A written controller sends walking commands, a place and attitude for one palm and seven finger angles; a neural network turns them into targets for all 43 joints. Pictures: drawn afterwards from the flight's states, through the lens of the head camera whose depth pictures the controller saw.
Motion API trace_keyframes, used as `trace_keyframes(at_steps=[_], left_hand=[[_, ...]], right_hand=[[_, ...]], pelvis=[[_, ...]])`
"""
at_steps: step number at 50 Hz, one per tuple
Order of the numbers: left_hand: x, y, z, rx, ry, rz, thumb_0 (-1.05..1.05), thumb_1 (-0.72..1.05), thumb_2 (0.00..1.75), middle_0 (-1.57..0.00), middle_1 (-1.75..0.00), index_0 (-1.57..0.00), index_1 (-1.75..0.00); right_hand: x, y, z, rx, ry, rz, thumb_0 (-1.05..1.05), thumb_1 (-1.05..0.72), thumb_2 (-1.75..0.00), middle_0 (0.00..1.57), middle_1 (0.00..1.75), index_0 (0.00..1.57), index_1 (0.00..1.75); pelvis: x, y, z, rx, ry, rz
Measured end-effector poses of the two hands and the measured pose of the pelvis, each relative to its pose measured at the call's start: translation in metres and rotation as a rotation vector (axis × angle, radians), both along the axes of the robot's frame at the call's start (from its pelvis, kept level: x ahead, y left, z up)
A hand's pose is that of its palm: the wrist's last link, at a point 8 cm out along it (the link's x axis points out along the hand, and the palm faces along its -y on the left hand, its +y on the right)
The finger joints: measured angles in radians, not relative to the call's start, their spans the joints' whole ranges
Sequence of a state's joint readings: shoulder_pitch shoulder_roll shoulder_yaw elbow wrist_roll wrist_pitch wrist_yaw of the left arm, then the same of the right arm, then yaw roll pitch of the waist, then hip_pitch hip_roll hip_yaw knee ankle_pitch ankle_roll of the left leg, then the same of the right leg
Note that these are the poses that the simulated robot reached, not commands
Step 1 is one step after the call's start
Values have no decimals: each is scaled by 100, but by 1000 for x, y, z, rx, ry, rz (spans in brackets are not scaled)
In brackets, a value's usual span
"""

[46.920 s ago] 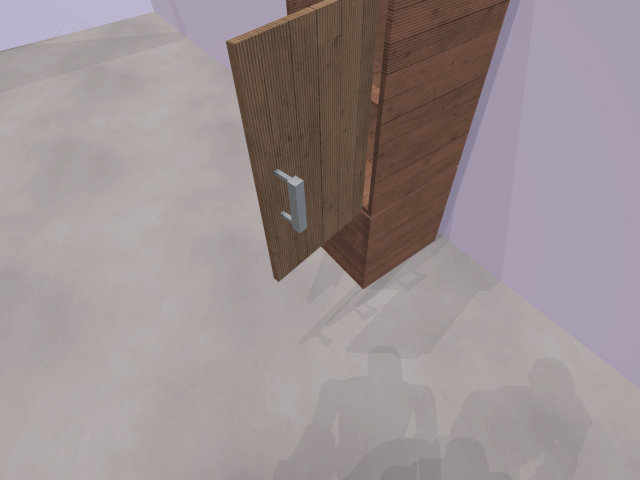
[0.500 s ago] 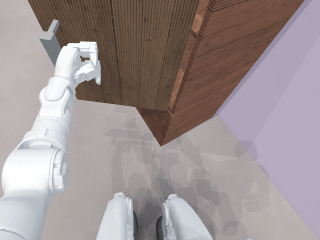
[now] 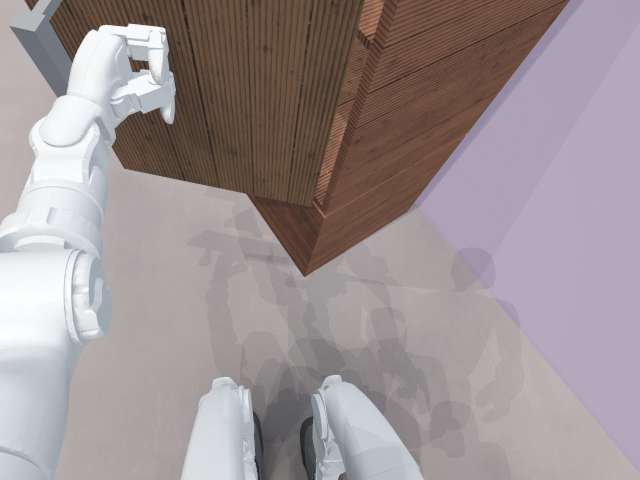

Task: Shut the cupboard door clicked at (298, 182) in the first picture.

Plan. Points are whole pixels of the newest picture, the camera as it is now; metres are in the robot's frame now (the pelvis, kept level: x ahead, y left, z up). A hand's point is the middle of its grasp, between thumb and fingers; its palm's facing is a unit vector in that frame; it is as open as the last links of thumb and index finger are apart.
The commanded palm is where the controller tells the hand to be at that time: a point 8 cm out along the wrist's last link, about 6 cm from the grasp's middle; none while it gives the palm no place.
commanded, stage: push the door shut along its arc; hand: left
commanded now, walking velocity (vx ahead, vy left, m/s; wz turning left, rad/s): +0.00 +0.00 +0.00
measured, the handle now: (70, 61) +0.59 +0.22 +0.07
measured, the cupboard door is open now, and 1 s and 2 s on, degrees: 46 33 33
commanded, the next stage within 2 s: pull the fist back off the door in 0.32 s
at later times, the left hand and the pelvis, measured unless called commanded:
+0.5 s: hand (184, 62) +0.58 +0.10 +0.08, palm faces -0.23 -0.97 +0.06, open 3.2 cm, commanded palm +0.59 +0.10 +0.08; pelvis -0.01 +0.00 -0.02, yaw -1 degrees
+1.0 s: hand (210, 76) +0.56 +0.07 +0.09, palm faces +0.12 -0.99 -0.04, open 3.1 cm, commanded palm +0.51 +0.12 +0.08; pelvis +0.02 -0.02 +0.02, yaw +0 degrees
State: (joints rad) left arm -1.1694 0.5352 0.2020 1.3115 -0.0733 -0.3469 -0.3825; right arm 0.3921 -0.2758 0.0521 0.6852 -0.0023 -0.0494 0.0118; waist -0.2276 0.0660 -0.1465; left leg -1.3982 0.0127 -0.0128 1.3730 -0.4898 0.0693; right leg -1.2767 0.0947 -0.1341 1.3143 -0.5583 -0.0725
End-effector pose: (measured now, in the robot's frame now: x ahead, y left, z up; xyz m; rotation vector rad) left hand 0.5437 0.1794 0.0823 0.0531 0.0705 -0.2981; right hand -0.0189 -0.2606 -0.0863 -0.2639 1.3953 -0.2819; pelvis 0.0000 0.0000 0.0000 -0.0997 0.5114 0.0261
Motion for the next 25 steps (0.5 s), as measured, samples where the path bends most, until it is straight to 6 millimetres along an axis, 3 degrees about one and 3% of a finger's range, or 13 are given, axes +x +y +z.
trace_keyframes(at_steps=[12,22,25], left_hand=[[14,-11,2,-9,4,-43,0,92,100,-130,-150,-130,-150],[26,-19,4,-11,9,-71,2,97,103,-130,-150,-130,-150],[29,-21,1,-98,20,70,3,90,100,-130,-150,-130,-150]], right_hand=[[6,-14,-3,-57,-37,29,0,-90,-90,21,30,21,30],[-12,-4,-11,-57,-15,10,0,-90,-90,21,30,21,30],[-18,3,-11,-38,4,21,0,-90,-90,21,30,21,30]], pelvis=[[-6,-3,-11,-11,20,-1],[-10,-1,-19,-17,37,-6],[-10,0,-20,-19,45,-9]])
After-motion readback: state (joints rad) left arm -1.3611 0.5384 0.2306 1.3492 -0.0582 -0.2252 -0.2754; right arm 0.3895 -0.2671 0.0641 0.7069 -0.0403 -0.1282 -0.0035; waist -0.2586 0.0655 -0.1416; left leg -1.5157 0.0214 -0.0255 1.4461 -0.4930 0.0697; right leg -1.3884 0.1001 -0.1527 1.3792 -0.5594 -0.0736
